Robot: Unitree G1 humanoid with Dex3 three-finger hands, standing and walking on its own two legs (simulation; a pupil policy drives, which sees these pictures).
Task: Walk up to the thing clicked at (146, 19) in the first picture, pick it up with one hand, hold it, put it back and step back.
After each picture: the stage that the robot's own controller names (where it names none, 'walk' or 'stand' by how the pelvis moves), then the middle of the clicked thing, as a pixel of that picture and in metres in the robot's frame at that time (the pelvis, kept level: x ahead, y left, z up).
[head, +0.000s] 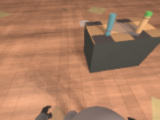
stand; (143, 23) +1.15 -0.62 +0.02
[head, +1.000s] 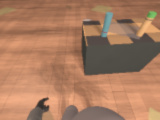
sink last; (145, 24) +1.01 -0.56 +0.06
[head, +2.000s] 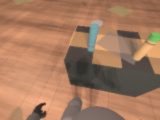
sink last; (145, 48) +0.64 -0.36 +0.04
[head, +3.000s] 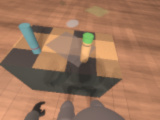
sink last; (85, 49) +0.51 +0.06 +0.06
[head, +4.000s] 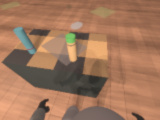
stand; (72, 49) +0.53 +0.18 +0.04
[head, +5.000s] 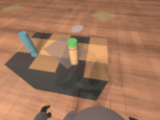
stand; (73, 52) +0.52 +0.16 +0.02
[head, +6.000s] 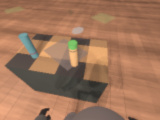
stand; (73, 54) +0.51 +0.17 +0.02
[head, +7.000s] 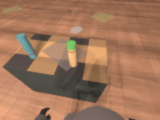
stand; (72, 55) +0.50 +0.17 +0.02
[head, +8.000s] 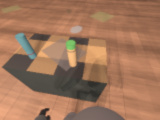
stand; (72, 54) +0.50 +0.17 +0.02
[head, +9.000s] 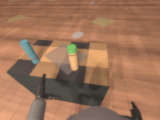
rise first; (73, 58) +0.49 +0.18 +0.02
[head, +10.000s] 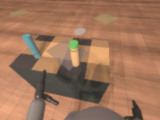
go down; (74, 54) +0.51 +0.18 +0.02
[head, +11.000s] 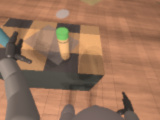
go down; (64, 45) +0.51 +0.17 +0.05
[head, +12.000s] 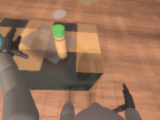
go down; (60, 44) +0.51 +0.17 +0.07
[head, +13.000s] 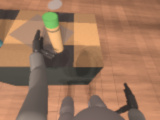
close in; (55, 36) +0.52 +0.18 +0.11
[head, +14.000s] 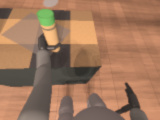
lift; (51, 34) +0.52 +0.18 +0.11
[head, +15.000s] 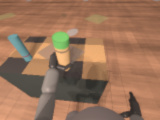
lift; (63, 55) +0.34 +0.16 +0.21
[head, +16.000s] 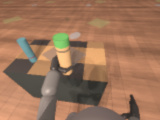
hold; (64, 57) +0.32 +0.16 +0.21
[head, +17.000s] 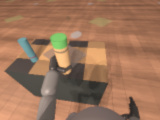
hold; (63, 57) +0.32 +0.17 +0.21
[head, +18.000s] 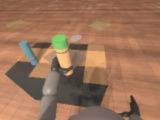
hold; (64, 57) +0.32 +0.16 +0.21
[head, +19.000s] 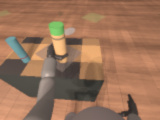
crouch; (59, 45) +0.41 +0.18 +0.21
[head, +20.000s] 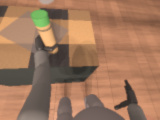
lower; (47, 36) +0.52 +0.19 +0.09
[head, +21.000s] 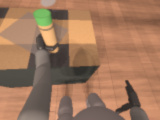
lower; (49, 35) +0.52 +0.18 +0.11
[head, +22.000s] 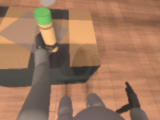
lower; (48, 34) +0.52 +0.19 +0.11
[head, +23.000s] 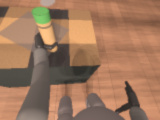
lower; (47, 33) +0.53 +0.19 +0.11
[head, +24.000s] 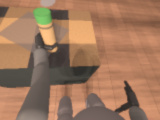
loosen; (48, 34) +0.53 +0.19 +0.11
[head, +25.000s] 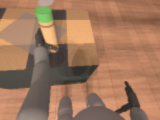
withdraw; (49, 33) +0.53 +0.17 +0.12
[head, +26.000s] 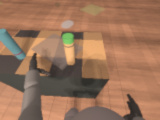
sink last; (69, 50) +0.49 +0.15 +0.07
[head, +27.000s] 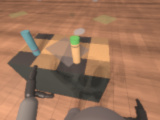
stand; (75, 50) +0.53 +0.16 +0.07
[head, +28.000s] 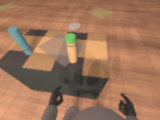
stand; (71, 50) +0.50 +0.17 +0.07
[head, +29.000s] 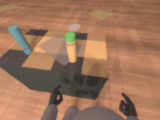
stand; (71, 48) +0.51 +0.17 +0.08
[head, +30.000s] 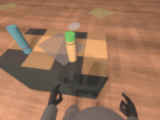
stand; (71, 48) +0.51 +0.17 +0.09
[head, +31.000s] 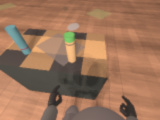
stand; (70, 48) +0.51 +0.17 +0.09
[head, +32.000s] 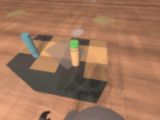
stand; (74, 54) +0.52 +0.16 +0.03
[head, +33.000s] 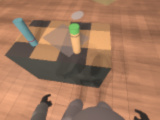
walk; (75, 40) +0.57 +0.14 +0.04
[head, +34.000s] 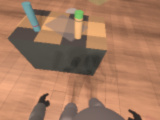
walk; (78, 26) +0.77 +0.15 +0.03
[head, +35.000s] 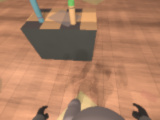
walk; (72, 13) +1.07 +0.28 +0.05
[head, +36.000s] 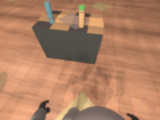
stand; (81, 17) +1.12 +0.19 +0.03
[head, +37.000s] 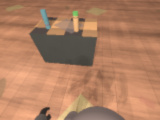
stand; (75, 22) +1.13 +0.24 +0.02
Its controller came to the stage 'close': yes
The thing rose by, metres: 0.22
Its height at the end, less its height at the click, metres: +0.00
